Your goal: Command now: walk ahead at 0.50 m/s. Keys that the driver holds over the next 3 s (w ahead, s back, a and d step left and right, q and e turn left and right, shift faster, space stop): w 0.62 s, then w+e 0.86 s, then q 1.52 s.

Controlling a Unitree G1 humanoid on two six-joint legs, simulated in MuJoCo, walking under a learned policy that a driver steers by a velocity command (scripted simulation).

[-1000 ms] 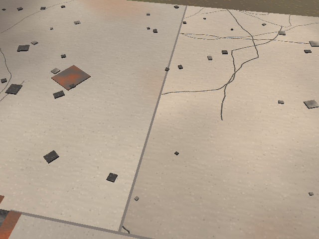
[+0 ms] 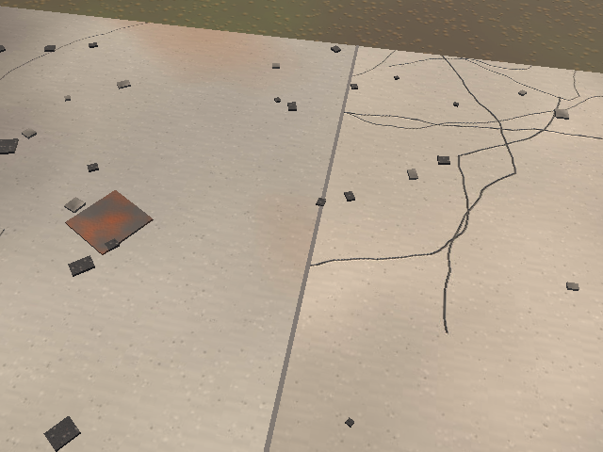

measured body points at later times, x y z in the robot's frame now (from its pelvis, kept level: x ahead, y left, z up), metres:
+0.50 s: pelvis +0.28 -0.06 +0.00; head +0.30 -0.07 +0.45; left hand +0.30 +0.20 -0.13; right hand +0.41 -0.33 -0.12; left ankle +0.39 +0.12 -0.67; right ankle +0.28 -0.14 -0.75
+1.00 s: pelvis +0.55 +0.01 +0.00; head +0.57 +0.02 +0.45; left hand +0.69 +0.27 -0.14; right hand +0.56 -0.26 -0.13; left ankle +0.57 +0.11 -0.75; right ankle +0.56 -0.15 -0.66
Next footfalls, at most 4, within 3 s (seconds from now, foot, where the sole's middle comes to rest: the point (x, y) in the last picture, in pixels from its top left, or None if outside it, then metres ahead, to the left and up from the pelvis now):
0.22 right None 0.32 -0.15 -0.78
0.78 left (250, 408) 0.61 0.11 -0.78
1.34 right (368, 314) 0.85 -0.20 -0.78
1.80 left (333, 227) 1.15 -0.13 -0.78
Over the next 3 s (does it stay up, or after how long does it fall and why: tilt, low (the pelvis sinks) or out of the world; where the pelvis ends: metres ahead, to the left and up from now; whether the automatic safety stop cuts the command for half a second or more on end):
stays up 1.02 -0.18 -0.01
